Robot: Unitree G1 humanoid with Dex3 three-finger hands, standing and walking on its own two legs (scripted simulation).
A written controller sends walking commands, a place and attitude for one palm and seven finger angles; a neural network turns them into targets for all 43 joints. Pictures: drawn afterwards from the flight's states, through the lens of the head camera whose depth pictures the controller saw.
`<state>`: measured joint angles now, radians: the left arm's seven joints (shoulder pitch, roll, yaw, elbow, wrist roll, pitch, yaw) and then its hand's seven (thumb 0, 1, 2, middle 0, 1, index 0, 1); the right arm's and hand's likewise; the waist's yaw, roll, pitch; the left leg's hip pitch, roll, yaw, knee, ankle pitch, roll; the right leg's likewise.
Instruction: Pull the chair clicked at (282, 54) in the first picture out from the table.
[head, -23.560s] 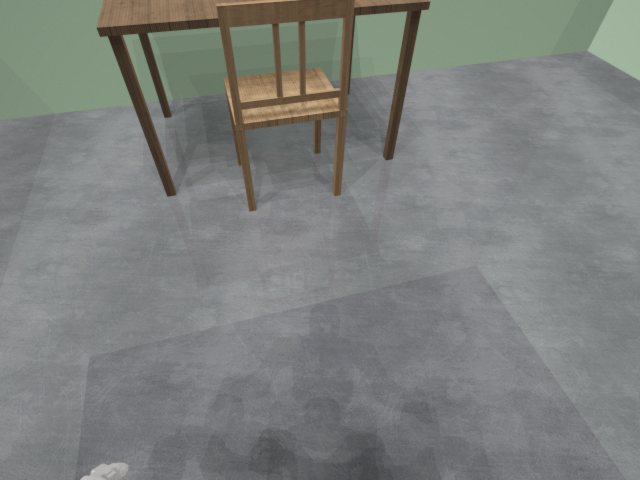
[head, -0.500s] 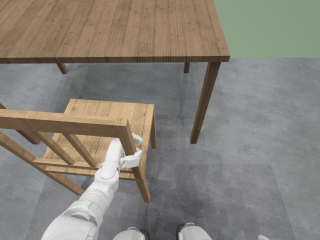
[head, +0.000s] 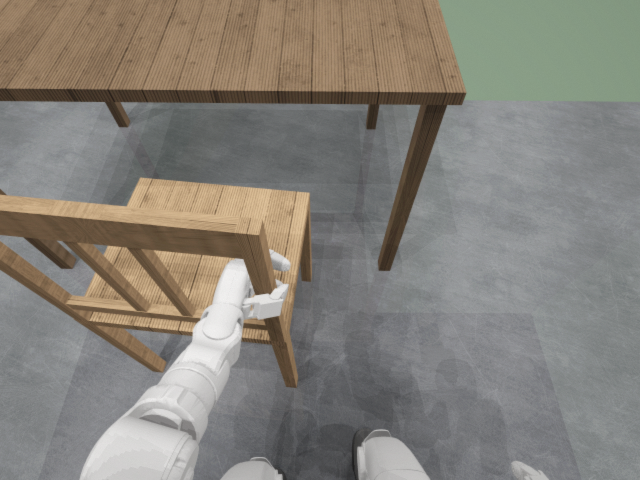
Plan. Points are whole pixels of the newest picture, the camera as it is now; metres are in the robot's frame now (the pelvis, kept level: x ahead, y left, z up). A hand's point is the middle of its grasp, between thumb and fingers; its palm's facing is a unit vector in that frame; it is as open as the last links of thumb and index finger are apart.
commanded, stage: step backward, pulling the chair out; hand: left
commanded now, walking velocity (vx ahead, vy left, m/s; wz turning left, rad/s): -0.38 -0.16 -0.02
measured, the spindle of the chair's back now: (112, 277) +0.41 +0.33 -0.09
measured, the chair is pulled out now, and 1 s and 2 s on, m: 0.17 0.28 0.44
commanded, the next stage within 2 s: none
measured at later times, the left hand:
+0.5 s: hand (267, 336) +0.30 +0.08 -0.06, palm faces -0.15 -0.98 -0.15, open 6.1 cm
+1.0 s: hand (262, 391) +0.23 +0.08 -0.06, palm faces -0.17 -0.98 -0.13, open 6.1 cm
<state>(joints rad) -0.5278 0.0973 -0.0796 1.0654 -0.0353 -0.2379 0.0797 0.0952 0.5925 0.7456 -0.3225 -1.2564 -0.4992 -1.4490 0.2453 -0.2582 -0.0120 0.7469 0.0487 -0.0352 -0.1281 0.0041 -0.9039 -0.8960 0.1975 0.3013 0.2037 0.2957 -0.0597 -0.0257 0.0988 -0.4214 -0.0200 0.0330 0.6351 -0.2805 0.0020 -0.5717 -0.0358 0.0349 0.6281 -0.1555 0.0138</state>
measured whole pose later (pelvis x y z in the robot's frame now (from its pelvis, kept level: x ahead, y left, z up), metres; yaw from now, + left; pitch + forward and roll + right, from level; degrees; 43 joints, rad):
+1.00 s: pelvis -0.12 +0.00 +0.01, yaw -2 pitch +3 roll +0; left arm -0.51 0.12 -0.06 1.08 -0.03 -0.24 0.04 0.14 0.57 0.80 -0.34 -1.25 -0.50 -1.45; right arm 0.23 -0.20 0.00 0.75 0.02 -0.02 -0.10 0.00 -0.90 -0.90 0.20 0.30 0.20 0.30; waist -0.04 0.00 0.12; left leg -0.34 0.04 0.02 0.62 -0.33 -0.02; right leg -0.45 0.01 0.00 0.56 -0.16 -0.01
